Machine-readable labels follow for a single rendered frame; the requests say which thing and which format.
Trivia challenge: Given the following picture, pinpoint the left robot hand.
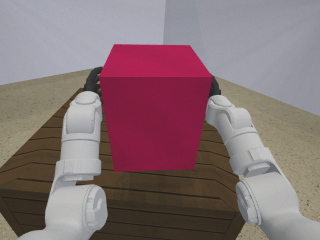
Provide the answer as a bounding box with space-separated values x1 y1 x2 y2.
82 66 103 104

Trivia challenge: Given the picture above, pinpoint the robot left upper arm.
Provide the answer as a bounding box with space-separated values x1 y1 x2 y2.
16 184 108 240

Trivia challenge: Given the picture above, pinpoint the robot left forearm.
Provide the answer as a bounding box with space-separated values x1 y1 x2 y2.
45 91 103 225

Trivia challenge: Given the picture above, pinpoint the robot right forearm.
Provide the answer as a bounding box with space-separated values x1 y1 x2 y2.
205 95 300 211

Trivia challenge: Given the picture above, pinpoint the carton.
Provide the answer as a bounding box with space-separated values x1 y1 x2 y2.
99 44 213 172

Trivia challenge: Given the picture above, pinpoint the pedestal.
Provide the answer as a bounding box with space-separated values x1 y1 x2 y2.
0 88 246 240

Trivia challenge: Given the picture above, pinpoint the robot right upper arm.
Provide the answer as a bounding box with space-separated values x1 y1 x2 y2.
235 171 320 240

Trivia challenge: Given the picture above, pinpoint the right robot hand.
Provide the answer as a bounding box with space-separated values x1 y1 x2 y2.
208 74 221 98

